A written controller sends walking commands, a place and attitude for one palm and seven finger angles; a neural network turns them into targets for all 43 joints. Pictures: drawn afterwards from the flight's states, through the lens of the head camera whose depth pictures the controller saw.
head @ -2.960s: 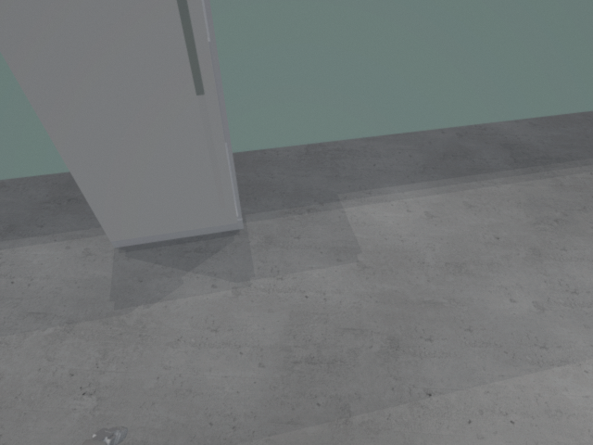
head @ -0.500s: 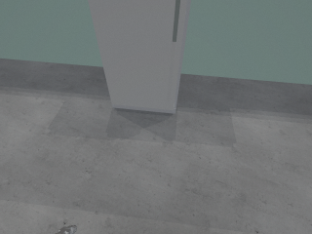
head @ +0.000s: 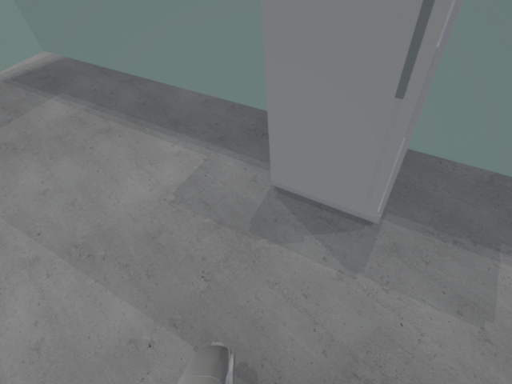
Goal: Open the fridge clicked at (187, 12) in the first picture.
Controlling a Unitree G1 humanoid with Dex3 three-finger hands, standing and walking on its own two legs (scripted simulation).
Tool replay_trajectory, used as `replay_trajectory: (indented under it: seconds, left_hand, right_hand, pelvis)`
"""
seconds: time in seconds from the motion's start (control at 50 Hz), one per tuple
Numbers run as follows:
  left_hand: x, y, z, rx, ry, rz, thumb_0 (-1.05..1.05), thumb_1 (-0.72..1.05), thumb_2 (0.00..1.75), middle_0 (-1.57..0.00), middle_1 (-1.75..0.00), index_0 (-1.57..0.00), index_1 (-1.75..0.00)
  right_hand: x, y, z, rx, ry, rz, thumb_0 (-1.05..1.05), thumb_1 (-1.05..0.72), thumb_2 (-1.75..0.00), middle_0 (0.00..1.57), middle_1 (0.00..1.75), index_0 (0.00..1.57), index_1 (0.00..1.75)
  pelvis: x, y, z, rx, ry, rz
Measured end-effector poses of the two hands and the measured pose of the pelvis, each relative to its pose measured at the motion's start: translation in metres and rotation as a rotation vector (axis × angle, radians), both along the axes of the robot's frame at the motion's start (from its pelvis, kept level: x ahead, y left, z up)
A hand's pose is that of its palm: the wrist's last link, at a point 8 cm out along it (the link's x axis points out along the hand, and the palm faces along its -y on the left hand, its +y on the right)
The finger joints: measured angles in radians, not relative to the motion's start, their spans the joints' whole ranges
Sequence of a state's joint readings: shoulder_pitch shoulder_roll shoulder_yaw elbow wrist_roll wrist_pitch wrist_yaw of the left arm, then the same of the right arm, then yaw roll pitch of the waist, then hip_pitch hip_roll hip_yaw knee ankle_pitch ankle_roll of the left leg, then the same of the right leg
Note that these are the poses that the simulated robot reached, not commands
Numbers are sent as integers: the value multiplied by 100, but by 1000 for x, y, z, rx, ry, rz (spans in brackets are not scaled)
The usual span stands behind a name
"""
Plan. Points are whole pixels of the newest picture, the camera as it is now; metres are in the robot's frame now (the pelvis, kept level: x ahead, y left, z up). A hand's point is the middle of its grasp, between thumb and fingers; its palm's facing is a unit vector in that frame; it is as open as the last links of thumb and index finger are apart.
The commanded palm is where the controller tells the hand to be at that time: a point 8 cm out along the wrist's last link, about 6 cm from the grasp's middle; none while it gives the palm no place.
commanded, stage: walk to a spot facing it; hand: right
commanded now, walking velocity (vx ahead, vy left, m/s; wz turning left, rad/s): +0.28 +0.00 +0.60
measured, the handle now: (426, 13) +0.91 -0.36 +0.17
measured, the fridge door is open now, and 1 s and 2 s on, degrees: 0 0 0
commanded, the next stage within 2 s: none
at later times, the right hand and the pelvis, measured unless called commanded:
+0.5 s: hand (365, 311) +0.30 -0.18 -0.17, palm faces -0.23 +0.94 -0.24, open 7.3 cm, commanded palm none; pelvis +0.21 +0.01 -0.01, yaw +17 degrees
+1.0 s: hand (347, 231) +0.49 -0.17 -0.17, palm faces -0.52 +0.83 -0.21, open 7.4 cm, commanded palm none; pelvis +0.30 -0.04 +0.00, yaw +36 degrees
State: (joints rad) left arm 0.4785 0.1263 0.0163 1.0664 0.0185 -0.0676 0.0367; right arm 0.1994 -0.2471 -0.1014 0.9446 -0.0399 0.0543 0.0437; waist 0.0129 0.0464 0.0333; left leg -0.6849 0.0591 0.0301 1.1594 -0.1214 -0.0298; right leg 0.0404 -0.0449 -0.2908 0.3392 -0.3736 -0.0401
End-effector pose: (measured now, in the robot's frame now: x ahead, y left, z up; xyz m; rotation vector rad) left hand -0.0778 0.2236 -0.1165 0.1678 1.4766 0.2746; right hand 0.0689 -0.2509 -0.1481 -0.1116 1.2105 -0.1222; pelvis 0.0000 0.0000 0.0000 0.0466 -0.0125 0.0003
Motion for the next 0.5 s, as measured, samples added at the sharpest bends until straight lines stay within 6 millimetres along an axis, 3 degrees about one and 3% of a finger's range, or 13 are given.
replay_trajectory:
  seconds: [0.08,0.14,0.2,0.24,0.3,0.4,0.5]
  left_hand:
    - [-20,-19,-2,-30,118,101,1,91,90,-20,-30,-20,-30]
    - [-23,-30,-5,-57,194,173,1,91,90,-20,-30,-20,-30]
    - [-10,-31,-12,-83,239,236,1,91,90,-20,-30,-20,-30]
    - [12,-24,-22,-92,232,257,1,91,90,-21,-30,-20,-30]
    - [76,-6,-31,-69,111,249,1,91,90,-21,-30,-20,-30]
    - [217,26,-26,-19,-212,190,1,91,90,-20,-30,-20,-30]
    - [331,35,-11,2,-433,138,1,92,90,-20,-30,-20,-30]
  right_hand:
    - [69,24,-7,33,-10,106,0,-91,-90,19,29,19,30]
    - [125,49,-14,54,-42,184,1,-91,-90,20,29,19,30]
    - [176,71,-20,60,-96,237,0,-91,-90,20,30,19,30]
    - [198,78,-24,54,-131,238,0,-91,-90,20,30,19,30]
    - [212,76,-19,31,-109,232,0,-91,-90,20,30,20,30]
    - [221,51,-2,-51,-18,253,0,-92,-90,20,30,20,30]
    - [238,22,9,-101,52,264,0,-92,-90,20,30,20,30]
  pelvis:
    - [32,1,-7,0,7,46]
    - [59,6,-15,3,12,86]
    - [92,17,-26,-14,7,123]
    - [112,23,-33,-21,4,147]
    - [135,26,-27,-12,-19,172]
    - [171,21,-12,-25,-12,236]
    - [206,6,-7,-37,7,291]
